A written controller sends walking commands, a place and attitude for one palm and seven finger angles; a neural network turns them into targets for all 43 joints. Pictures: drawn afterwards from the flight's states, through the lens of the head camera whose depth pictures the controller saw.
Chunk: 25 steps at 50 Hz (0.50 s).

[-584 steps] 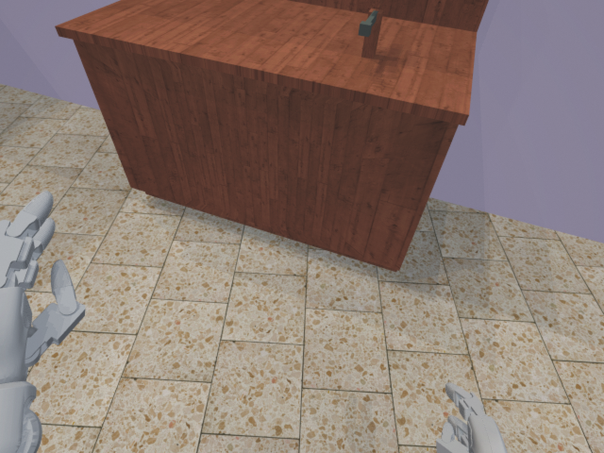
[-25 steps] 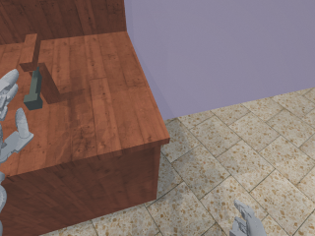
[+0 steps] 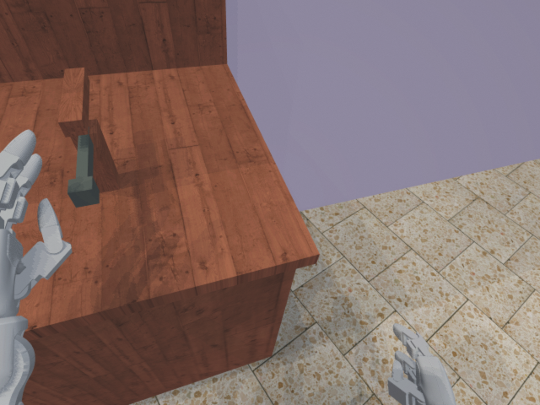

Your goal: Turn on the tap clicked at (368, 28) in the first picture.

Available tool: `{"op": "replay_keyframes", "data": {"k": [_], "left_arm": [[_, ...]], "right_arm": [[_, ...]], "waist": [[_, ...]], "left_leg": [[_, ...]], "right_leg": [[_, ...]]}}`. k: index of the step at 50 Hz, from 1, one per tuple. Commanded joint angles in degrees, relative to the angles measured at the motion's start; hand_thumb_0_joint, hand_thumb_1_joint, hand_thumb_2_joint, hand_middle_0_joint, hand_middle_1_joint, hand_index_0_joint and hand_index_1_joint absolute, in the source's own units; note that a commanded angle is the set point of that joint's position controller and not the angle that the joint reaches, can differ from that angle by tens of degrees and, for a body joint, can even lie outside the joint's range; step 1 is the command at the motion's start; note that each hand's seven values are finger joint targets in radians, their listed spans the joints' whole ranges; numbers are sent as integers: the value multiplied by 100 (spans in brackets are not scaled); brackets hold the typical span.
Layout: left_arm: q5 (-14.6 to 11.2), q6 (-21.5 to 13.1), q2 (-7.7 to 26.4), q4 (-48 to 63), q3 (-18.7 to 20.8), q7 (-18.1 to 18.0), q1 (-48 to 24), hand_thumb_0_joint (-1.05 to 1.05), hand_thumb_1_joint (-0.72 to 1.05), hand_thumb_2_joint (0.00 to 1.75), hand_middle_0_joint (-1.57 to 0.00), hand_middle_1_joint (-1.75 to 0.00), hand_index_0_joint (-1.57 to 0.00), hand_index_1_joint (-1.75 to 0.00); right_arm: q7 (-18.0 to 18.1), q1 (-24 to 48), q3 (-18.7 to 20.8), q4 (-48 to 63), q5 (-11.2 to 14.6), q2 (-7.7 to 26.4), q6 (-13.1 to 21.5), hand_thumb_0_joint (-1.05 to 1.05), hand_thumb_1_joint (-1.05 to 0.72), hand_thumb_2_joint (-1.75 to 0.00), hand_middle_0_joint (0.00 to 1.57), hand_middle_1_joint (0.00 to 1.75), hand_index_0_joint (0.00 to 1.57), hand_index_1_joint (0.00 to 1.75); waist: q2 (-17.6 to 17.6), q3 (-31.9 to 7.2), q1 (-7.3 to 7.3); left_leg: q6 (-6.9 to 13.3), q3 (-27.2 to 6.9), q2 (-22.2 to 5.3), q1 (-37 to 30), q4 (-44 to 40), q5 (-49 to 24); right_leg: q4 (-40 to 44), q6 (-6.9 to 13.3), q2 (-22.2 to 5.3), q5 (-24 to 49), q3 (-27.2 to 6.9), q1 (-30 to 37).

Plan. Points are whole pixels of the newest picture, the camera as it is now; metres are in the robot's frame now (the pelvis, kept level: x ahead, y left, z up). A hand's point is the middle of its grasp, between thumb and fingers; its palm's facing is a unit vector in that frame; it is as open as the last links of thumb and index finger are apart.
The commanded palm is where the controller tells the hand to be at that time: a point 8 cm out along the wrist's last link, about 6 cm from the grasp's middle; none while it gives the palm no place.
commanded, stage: come to a stop and stand still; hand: left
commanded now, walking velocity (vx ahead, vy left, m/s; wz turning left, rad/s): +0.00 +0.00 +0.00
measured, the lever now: (84, 191) +0.33 +0.28 +0.14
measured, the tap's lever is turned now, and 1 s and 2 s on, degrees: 0 0 0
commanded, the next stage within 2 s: look again from close up in 0.40 s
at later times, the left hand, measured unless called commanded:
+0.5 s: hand (37, 266) +0.21 +0.27 +0.16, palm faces +0.39 -0.85 -0.35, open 7.4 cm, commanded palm +0.15 +0.30 +0.17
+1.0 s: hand (56, 289) +0.19 +0.24 +0.16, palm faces +0.41 -0.85 -0.33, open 7.4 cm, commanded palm +0.13 +0.28 +0.17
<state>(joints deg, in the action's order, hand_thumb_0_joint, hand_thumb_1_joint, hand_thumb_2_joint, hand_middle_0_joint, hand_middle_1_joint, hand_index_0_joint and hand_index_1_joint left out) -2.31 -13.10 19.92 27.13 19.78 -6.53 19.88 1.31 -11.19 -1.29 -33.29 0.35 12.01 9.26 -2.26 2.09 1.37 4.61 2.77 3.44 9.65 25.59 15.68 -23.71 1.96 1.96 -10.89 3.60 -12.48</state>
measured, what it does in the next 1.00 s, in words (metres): stands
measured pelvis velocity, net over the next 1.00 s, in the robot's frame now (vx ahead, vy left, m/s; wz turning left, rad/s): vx -0.02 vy -0.01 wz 0.01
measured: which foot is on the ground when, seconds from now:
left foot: down 0.00-1.00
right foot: down 0.00-1.00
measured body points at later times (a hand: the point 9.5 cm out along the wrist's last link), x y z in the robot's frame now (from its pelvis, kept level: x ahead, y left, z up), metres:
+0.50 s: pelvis -0.01 +0.02 +0.00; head +0.01 +0.04 +0.45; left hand +0.18 +0.31 +0.18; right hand +0.17 -0.19 -0.08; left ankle -0.02 +0.06 -0.74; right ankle +0.02 -0.10 -0.74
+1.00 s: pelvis -0.02 -0.01 +0.00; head -0.02 +0.01 +0.45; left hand +0.16 +0.29 +0.17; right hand +0.15 -0.23 -0.07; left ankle -0.02 +0.06 -0.74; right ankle +0.02 -0.10 -0.74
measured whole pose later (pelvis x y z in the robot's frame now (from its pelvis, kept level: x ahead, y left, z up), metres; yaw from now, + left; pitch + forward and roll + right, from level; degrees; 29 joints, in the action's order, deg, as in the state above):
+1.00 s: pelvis -0.02 -0.01 +0.00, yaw +1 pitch -2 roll -1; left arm -1.7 -11.4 18.9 24.9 18.9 -6.5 23.3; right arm 2.1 -12.4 -0.9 -33.3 0.5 11.3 6.4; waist -1.4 2.7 1.4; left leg 4.3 2.4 3.3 9.9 25.6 13.8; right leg -22.7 2.4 1.9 -8.7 4.2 -12.1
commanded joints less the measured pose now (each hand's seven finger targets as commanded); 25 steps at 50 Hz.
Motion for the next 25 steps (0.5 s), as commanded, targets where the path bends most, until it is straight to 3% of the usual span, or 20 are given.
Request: {"op": "replay_keyframes", "data": {"k": [1,3,6,12,16,20,22,25], "left_arm": [[-7,-191,898,829,541,-36,323,0,90,90,-20,-30,-20,-30],[-29,-189,958,887,612,-19,257,0,90,90,-20,-30,-20,-30],[-47,-204,1169,1311,803,-13,-22,0,90,90,-20,-30,-20,-30],[8,-236,1028,1809,510,-15,-357,0,90,90,-20,-30,-20,-30],[48,-170,917,1573,494,-23,-209,0,90,90,-20,-30,-20,-30],[26,-136,902,1100,578,-18,-51,0,90,90,-20,-30,-20,-30],[5,-133,820,1009,552,-20,32,0,90,90,-20,-30,-20,-30],[-9,-183,846,1091,553,-28,64,0,90,90,-20,-30,-20,-30]], "right_arm": [[11,368,312,908,5,728,113,0,-90,-90,20,30,20,30],[25,356,321,992,6,723,0,0,-90,-90,20,30,20,30],[59,463,287,1078,4,669,-49,0,-90,-90,20,30,20,30],[24,437,299,1040,-48,669,-11,0,-90,-90,20,30,20,30],[-38,426,339,1003,-31,650,-19,0,-90,-90,20,30,20,30],[-29,383,365,1015,7,679,-114,0,-90,-90,20,30,20,30],[-18,373,360,1002,21,690,-148,0,-90,-90,20,30,20,30],[19,374,374,1035,44,689,-128,0,-90,-90,20,30,20,30]], "waist": [[397,-919,-8],[382,-861,-19],[631,-899,-18],[1129,-915,-24],[1019,-806,5],[575,-631,17],[381,-661,-12],[478,-638,-12]], "left_leg": [[-691,-841,-926,105,-373,-2742],[-766,-871,-953,242,-395,-2852],[-829,-837,-939,112,-405,-2950],[-904,-924,-1101,-399,-483,-3492],[-963,-914,-1179,-562,-520,-3605],[-983,-959,-1103,207,-478,-2716],[-1028,-901,-919,481,-468,-2181],[-840,-873,-836,659,-553,-1260]], "right_leg": [[-157,30,-504,1589,-514,814],[-203,32,-491,1536,-439,888],[-280,28,-462,1432,-408,849],[-499,-11,-337,337,-257,443],[-516,-6,-279,-72,-173,276],[-138,29,-365,462,-220,871],[-102,86,-421,897,-258,1104],[-65,111,-548,872,-479,1118]]}}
